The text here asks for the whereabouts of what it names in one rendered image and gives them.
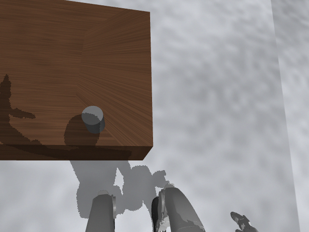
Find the right robot foot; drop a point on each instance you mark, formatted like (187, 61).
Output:
(155, 212)

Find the right robot hand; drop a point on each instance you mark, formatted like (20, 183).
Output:
(243, 223)

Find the can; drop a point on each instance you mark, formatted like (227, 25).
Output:
(93, 119)

